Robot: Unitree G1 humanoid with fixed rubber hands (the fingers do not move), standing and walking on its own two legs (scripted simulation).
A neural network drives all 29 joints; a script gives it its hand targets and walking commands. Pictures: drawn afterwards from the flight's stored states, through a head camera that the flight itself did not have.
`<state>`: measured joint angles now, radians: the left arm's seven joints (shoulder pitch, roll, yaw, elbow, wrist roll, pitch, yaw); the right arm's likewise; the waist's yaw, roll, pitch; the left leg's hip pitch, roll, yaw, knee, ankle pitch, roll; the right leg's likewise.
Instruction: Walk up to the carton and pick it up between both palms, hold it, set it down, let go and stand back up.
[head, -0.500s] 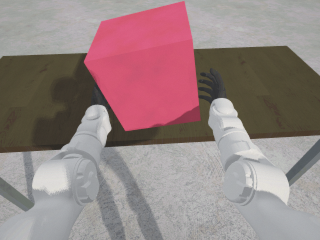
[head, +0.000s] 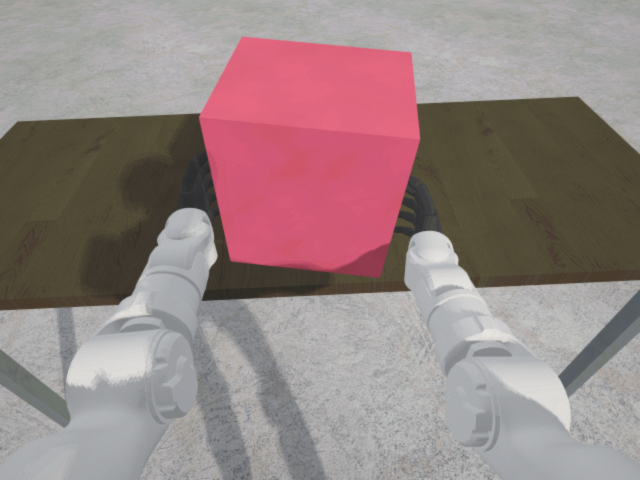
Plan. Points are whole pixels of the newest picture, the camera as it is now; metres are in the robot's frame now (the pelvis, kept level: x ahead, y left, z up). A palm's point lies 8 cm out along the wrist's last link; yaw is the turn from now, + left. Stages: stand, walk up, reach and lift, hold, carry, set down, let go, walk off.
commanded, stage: reach and lift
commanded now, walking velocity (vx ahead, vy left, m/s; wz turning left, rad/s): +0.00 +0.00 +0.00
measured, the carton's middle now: (314, 164) +0.49 +0.05 +0.17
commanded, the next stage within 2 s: hold in 1.92 s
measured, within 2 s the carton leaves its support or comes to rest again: neither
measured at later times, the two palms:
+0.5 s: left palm (175, 207) +0.36 +0.18 +0.20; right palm (454, 214) +0.37 -0.11 +0.19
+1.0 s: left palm (198, 207) +0.38 +0.17 +0.18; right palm (456, 214) +0.39 -0.12 +0.17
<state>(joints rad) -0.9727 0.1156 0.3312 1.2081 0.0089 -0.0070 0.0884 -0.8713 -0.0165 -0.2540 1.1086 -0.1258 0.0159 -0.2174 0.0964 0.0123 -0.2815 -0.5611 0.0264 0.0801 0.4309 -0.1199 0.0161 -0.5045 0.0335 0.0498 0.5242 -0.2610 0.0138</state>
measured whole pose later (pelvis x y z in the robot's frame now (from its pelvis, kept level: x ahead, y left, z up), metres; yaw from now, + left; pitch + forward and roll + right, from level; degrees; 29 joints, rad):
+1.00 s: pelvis -0.01 +0.00 +0.01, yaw +0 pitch +2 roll +1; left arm -0.77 0.04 0.32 0.69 0.11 0.41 0.12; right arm -0.84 -0.02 -0.12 0.93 0.10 0.19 -0.29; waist 0.01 -0.01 -0.17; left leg -0.29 0.02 0.08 0.35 -0.11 0.01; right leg -0.22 0.03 0.05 0.43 -0.25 -0.01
